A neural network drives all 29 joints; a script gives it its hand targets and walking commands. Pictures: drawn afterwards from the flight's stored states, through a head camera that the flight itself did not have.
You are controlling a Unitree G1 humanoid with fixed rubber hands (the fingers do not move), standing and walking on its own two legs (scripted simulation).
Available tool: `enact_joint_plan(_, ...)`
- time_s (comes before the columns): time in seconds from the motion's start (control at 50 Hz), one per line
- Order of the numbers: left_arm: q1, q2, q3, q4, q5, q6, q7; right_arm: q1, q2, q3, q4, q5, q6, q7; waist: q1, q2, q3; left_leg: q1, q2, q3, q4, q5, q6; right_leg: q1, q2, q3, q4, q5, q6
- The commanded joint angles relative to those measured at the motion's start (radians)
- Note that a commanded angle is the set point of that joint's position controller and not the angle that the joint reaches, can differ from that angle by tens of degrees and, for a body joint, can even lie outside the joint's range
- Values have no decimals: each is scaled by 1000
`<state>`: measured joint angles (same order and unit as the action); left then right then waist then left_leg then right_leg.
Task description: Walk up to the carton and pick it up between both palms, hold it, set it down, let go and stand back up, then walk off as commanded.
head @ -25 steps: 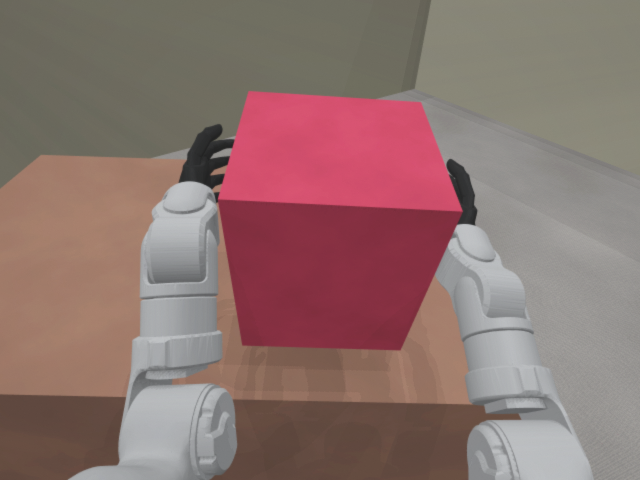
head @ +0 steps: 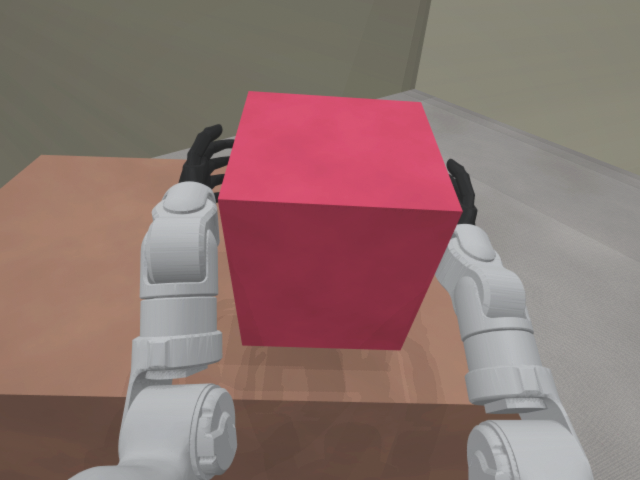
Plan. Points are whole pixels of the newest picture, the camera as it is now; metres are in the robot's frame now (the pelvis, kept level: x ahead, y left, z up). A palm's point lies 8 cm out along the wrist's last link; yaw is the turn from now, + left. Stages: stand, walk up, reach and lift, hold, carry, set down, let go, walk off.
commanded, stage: hold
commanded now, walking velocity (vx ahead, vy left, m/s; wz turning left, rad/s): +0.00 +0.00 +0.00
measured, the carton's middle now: (328, 227) +0.38 -0.01 +0.18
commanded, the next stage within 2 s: none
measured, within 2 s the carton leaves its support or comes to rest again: neither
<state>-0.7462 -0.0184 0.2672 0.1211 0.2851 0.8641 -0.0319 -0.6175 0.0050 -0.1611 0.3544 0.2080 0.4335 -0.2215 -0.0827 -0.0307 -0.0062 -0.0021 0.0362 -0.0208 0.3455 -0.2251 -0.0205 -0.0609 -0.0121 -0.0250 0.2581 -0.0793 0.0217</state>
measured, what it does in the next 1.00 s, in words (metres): stands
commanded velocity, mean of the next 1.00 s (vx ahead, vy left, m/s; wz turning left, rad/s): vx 0.00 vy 0.00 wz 0.00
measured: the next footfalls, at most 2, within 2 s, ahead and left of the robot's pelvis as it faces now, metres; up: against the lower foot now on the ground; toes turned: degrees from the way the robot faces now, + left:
none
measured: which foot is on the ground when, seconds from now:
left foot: down 0.00-1.00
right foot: down 0.00-1.00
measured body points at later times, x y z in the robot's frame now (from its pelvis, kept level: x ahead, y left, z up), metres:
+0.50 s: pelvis +0.00 +0.00 +0.00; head -0.05 +0.02 +0.45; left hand +0.38 +0.14 +0.24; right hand +0.36 -0.17 +0.20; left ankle -0.01 +0.13 -0.75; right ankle +0.05 -0.13 -0.75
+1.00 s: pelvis +0.00 +0.00 +0.00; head -0.05 +0.02 +0.45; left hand +0.38 +0.14 +0.24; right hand +0.36 -0.16 +0.20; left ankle -0.01 +0.13 -0.75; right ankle +0.05 -0.13 -0.75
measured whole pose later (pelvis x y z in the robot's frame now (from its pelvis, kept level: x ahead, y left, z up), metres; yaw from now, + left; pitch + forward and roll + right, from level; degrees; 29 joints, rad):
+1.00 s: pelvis +0.00 +0.00 +0.00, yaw +0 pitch -7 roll -1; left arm -0.75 -0.02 0.27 0.12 0.29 0.86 -0.03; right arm -0.62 0.00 -0.16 0.35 0.21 0.43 -0.22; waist -0.08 -0.03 -0.01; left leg 0.00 0.04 -0.02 0.35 -0.23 -0.02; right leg -0.06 -0.01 -0.02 0.26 -0.08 0.02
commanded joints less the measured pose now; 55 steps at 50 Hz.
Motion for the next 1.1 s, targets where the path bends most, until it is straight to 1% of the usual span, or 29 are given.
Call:
enact_joint_plan(0.0,-513,-546,-440,-38,-128,-39,-123,-1127,478,564,-362,130,-65,110,13,43,-363,-75,-85,37,-45,315,12,359,96,-30,36,97,-4)
enact_joint_plan(0.02,-517,-548,-442,-33,-130,-39,-123,-1129,477,561,-359,128,-65,109,11,43,-359,-79,-85,36,-46,311,11,358,95,-30,35,94,-4)
enact_joint_plan(0.1,-517,-544,-436,-32,-126,-39,-124,-1129,479,561,-355,127,-64,110,16,40,-359,-81,-85,37,-49,304,14,357,94,-30,34,89,-4)
enact_joint_plan(0.14,-520,-546,-436,-33,-127,-38,-123,-1128,477,557,-353,127,-64,110,11,42,-357,-80,-84,35,-50,307,13,356,95,-31,36,90,-5)
enact_joint_plan(0.2,-517,-544,-432,-29,-124,-38,-124,-1133,478,559,-354,126,-65,110,17,44,-354,-84,-84,37,-50,300,14,355,93,-30,34,83,-5)
enact_joint_plan(0.3,-513,-544,-435,-26,-124,-37,-126,-1126,477,559,-353,125,-65,109,10,37,-352,-82,-85,36,-50,302,15,357,95,-31,35,93,-4)
enact_joint_plan(0.32,-513,-546,-437,-38,-127,-39,-125,-1127,482,565,-364,129,-65,109,15,39,-362,-78,-86,38,-47,308,15,359,95,-31,36,99,-4)
enact_joint_plan(0.38,-517,-547,-441,-36,-130,-39,-125,-1128,479,562,-360,128,-64,109,9,38,-365,-78,-85,36,-48,306,15,360,96,-30,35,96,-4)
enact_joint_plan(0.4,-518,-547,-438,-35,-128,-40,-125,-1129,480,562,-359,128,-65,109,13,40,-361,-79,-84,35,-49,307,14,357,95,-30,35,89,-4)
enact_joint_plan(0.56,-520,-546,-441,-40,-129,-39,-124,-1128,480,561,-362,129,-66,109,11,45,-367,-78,-85,36,-46,316,13,359,95,-31,37,99,-4)
enact_joint_plan(0.62,-520,-544,-436,-31,-125,-38,-125,-1122,475,554,-348,125,-63,109,8,44,-347,-83,-84,35,-52,299,13,352,94,-31,36,87,-6)
enact_joint_plan(0.7,-516,-546,-437,-40,-125,-38,-124,-1128,479,561,-358,128,-66,111,16,44,-363,-79,-83,36,-49,316,13,360,95,-32,38,95,-5)
enact_joint_plan(0.72,-512,-547,-440,-32,-124,-36,-125,-1121,471,553,-348,125,-64,110,5,46,-347,-75,-83,34,-50,318,11,351,96,-32,35,92,-5)
enact_joint_plan(0.74,-513,-547,-435,-35,-124,-37,-125,-1125,475,558,-354,127,-65,110,13,42,-354,-75,-82,36,-49,320,13,354,97,-32,36,93,-5)
enact_joint_plan(0.78,-518,-551,-446,-43,-132,-39,-125,-1120,476,559,-357,129,-65,109,4,43,-366,-71,-83,34,-46,325,11,357,97,-32,37,104,-5)
enact_joint_plan(0.94,-515,-549,-443,-37,-131,-39,-124,-1126,475,557,-362,127,-67,109,9,44,-365,-76,-83,33,-47,318,12,355,97,-31,36,95,-6)
enact_joint_plan(0.98,-517,-549,-445,-41,-130,-38,-125,-1120,474,556,-353,128,-64,109,3,46,-360,-74,-83,34,-48,317,11,355,96,-31,35,95,-6)
enact_joint_plan(1.06,-521,-549,-443,-44,-131,-40,-124,-1121,478,559,-354,128,-65,110,6,45,-362,-72,-84,35,-46,322,11,354,96,-31,36,99,-5)
enact_joint_plan(1.08,-523,-549,-446,-43,-132,-39,-126,-1118,478,555,-353,125,-65,109,1,41,-359,-74,-84,35,-47,317,11,353,96,-32,36,98,-5)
